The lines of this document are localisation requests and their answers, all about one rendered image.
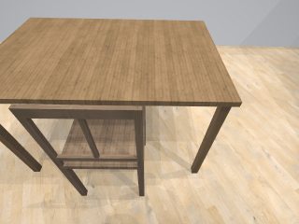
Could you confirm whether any chair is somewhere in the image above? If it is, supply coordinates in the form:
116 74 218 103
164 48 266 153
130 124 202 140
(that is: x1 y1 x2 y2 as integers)
8 104 146 196

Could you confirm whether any table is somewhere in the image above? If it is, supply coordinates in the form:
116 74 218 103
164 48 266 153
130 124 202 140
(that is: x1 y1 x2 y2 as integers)
0 17 243 174

